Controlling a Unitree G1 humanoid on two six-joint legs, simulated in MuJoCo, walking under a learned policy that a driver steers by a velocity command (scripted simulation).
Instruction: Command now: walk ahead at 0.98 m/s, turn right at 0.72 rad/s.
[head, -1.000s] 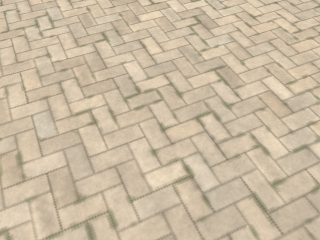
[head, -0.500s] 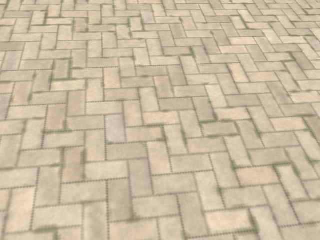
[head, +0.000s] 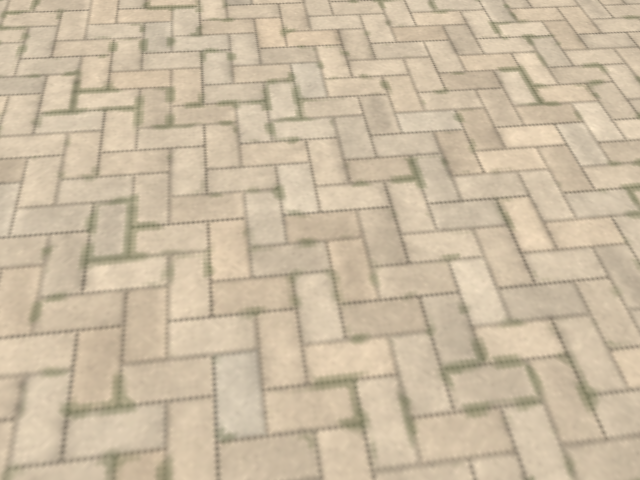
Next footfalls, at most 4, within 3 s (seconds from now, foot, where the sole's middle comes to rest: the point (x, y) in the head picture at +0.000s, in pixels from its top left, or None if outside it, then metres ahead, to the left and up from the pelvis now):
0.30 left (264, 460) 0.51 0.14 -0.76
0.74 right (444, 363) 0.76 -0.24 -0.76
1.20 left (442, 215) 1.22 -0.28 -0.76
1.62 right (482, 121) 1.65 -0.44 -0.76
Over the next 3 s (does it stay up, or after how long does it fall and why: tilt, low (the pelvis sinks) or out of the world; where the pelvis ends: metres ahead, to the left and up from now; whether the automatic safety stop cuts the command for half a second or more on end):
stays up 2.45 0.35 -0.02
